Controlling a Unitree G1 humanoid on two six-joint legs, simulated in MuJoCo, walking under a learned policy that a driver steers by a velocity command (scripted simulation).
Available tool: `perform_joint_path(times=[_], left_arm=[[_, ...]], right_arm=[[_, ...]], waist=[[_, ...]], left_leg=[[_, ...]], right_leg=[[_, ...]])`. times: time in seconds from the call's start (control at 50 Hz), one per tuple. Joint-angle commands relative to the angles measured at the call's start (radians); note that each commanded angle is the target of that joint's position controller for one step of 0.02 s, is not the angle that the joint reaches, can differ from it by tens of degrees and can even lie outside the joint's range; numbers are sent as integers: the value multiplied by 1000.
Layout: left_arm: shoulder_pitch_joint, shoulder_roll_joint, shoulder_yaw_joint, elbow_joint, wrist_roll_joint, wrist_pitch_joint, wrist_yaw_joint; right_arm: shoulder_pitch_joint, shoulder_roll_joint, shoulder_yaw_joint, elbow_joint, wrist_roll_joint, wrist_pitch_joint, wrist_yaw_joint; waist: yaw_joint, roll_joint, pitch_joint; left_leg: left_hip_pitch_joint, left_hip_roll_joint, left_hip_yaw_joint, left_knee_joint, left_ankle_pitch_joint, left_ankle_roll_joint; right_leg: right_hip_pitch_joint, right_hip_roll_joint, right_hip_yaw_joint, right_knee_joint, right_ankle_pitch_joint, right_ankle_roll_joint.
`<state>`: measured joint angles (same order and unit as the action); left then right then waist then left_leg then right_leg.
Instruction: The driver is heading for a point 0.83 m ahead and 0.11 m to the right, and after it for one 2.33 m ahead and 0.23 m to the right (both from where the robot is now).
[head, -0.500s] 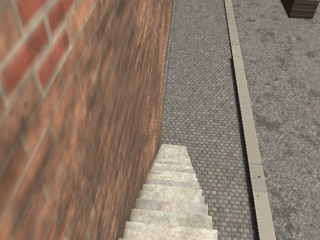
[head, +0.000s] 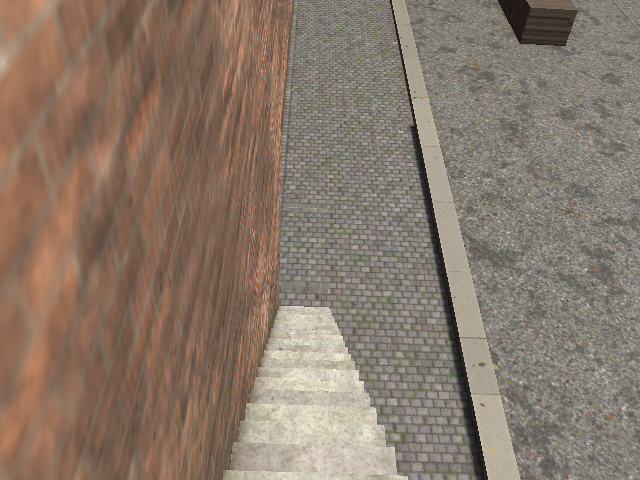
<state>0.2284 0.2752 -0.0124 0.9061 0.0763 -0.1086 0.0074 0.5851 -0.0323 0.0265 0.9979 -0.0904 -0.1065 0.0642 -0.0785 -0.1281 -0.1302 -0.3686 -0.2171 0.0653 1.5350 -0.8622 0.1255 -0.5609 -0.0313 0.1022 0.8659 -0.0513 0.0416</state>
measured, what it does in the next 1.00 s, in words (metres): goes down: right foot 0.21 m lower, then left foot 0.22 m lower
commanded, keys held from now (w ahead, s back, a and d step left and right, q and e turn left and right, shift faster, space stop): w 1.00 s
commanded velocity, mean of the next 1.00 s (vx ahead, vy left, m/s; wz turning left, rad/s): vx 0.50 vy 0.00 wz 0.00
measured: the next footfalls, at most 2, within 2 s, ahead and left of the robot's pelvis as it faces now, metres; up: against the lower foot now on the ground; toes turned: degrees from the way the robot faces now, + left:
right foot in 0.04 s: +0.05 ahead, -0.10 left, -0.21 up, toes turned +2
left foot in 0.30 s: +0.27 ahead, +0.05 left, -0.43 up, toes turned +1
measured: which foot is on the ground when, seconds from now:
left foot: down 0.00-0.02, up 0.04-0.28, down 0.30-0.76, up 0.78-1.00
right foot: up 0.00-0.02, down 0.04-0.30, up 0.32-0.72, down 0.74-1.00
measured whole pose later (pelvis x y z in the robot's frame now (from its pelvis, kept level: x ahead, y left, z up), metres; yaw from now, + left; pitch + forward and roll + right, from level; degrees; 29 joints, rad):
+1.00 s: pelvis +0.50 -0.11 -0.52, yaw -1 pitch +2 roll -2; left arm 0.62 0.22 -0.06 1.16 0.09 -0.13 0.03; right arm 0.25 -0.14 0.04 0.75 -0.10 -0.03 0.18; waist 0.05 0.00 -0.03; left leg -1.10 0.09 -0.07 1.49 0.20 0.04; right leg -0.35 0.08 -0.09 0.84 -0.53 -0.10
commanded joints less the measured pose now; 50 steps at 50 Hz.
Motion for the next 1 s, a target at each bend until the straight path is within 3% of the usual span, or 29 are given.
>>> perform_joint_path(times=[0.02,0.04,0.08,0.1,0.12,0.14,0.18,0.22,0.26,0.28,0.3,0.34,0.36,0.38,0.4,0.44,0.48,0.5,0.58,0.68,0.72,0.74,0.76,0.8,0.82,0.88,0.9,0.96,1.0], left_arm=[[790,174,86,222,-17,-10,26],[1068,110,71,312,-2,-26,19],[728,158,63,195,-31,-76,27],[533,172,90,143,-58,-54,25],[294,-32,27,78,-57,-48,40],[37,-100,-15,-40,-105,-52,52],[28,68,22,-3,-50,-70,53],[142,123,23,-41,-79,-106,98],[258,173,1,1,-151,-66,109],[233,147,-13,22,-69,-44,59],[116,157,-10,-13,-59,-41,-1],[497,-30,-36,-58,-67,-55,-91],[443,8,-43,-77,-103,-33,-93],[308,-1,-57,-164,-84,-21,-64],[251,-19,-62,-141,-75,-2,-25],[348,31,-42,-44,-80,24,-24],[296,39,-16,-5,2,33,-79],[184,113,10,-51,27,27,-80],[4,44,-23,-95,-12,43,-63],[37,77,-11,-48,-3,29,-36],[377,171,48,78,-6,18,-38],[399,228,76,128,-37,9,-31],[515,229,75,158,-32,7,-47],[556,311,110,118,-5,10,-62],[504,292,110,131,10,18,-54],[338,-63,-11,156,32,24,-21],[318,-90,-27,156,28,5,-1],[313,17,-53,201,31,-52,27],[268,65,-58,172,7,-86,53]], right_arm=[[-252,-297,-121,-105,-38,-26,47],[-402,-334,-133,-169,-9,-18,70],[-300,10,-30,-273,-36,-7,140],[-252,-13,-26,-297,-31,9,132],[-268,-16,-10,-268,-30,34,107],[-182,-66,-21,-212,-12,55,82],[-97,-3,15,-194,5,72,110],[-61,-170,-8,-189,-39,70,110],[-108,-189,-7,-262,-65,78,126],[222,-141,6,-170,-126,68,130],[447,-155,-12,-116,-146,57,105],[263,-472,-107,-191,-82,66,106],[137,-427,-107,-191,-71,54,112],[1,-429,-112,-211,-12,36,127],[-69,-168,-48,-211,-11,5,112],[-229,-92,-11,-231,17,-1,76],[-114,-276,-60,-179,-13,-27,41],[-178,-269,-59,-193,10,-52,15],[-57,-220,-22,-149,15,-17,-3],[-250,-347,-57,-230,-7,-2,19],[-337,-341,-62,-249,-37,8,45],[-310,-313,-56,-230,19,34,44],[-176,-309,-46,-194,-46,45,93],[-130,-238,-51,-274,10,20,91],[-228,-239,-56,-346,31,27,85],[-101,-97,-2,-238,-9,55,86],[-118,-82,7,-260,-8,67,96],[-254,-82,34,-262,3,85,136],[-354,-238,-13,-280,-45,72,117]], waist=[[360,-117,219],[492,-207,218],[135,142,49],[91,125,82],[71,169,192],[-4,271,214],[-164,153,162],[-2,295,97],[8,227,111],[-147,311,53],[-269,331,58],[52,311,-170],[49,164,-110],[89,78,-28],[121,-84,88],[220,23,332],[171,232,332],[133,194,272],[34,202,212],[58,232,231],[192,142,145],[187,-63,171],[144,-150,23],[159,-95,-156],[186,-41,-10],[9,167,237],[0,90,259],[33,98,197],[74,99,166]], left_leg=[[-613,68,-231,331,914,-109],[-793,-66,-106,832,176,-131],[-1135,30,-218,661,201,-111],[-1203,120,-209,595,235,-106],[-1109,264,-236,137,532,-104],[-680,331,-164,-370,974,-126],[235,291,-30,-192,1307,-200],[299,256,30,-645,1513,-184],[465,242,110,-1056,1300,-167],[728,295,41,-925,1575,-102],[801,375,-74,-999,1455,-43],[970,673,-617,-767,1909,319],[908,711,-578,-801,1971,354],[721,750,-733,-931,1398,376],[471,685,-674,-930,1248,300],[-311,532,-426,-985,1073,214],[-682,440,-366,-1007,650,218],[-463,309,-306,-883,615,138],[-260,302,-221,-683,406,59],[-207,374,-341,-484,496,73],[-110,308,-254,-85,735,-5],[27,199,-213,184,567,-23],[-236,124,-159,468,307,-49],[-910,28,-159,850,63,-120],[-1139,81,-218,705,192,-112],[-926,326,-260,271,737,-6],[-841,339,-197,191,770,-3],[-535,338,-141,28,1197,-92],[-587,338,-188,-164,1261,-114]], right_leg=[[775,78,-119,-243,46,-91],[999,-7,-52,-537,281,-216],[1196,-274,257,-95,1091,-393],[979,-301,318,-88,924,-406],[629,-281,248,-228,543,-276],[55,-144,128,-208,324,-253],[-788,97,50,-41,-50,-225],[-597,206,-120,124,-414,-137],[-402,255,-74,445,-512,-100],[-476,281,-54,860,-631,-87],[-546,296,-21,1160,-799,-62],[-637,256,203,1391,-683,-68],[-825,169,134,1466,-660,-56],[-971,75,82,1411,-649,-1],[-979,-74,182,940,-282,45],[-491,-163,114,471,14,97],[-77,-50,-28,779,124,66],[-296,-56,49,502,260,30],[-155,-58,-40,-58,408,-2],[131,-74,-49,-218,276,9],[431,-48,-116,-378,242,-31],[387,-66,-111,-932,309,-75],[819,-128,-98,-565,688,-159],[1234,-314,179,-104,1312,-430],[1112,-394,331,-183,857,-455],[327,-266,173,-313,64,-251],[154,-215,153,-335,-36,-248],[-179,-116,94,-305,-183,-303],[-18,-132,108,-237,-175,-295]])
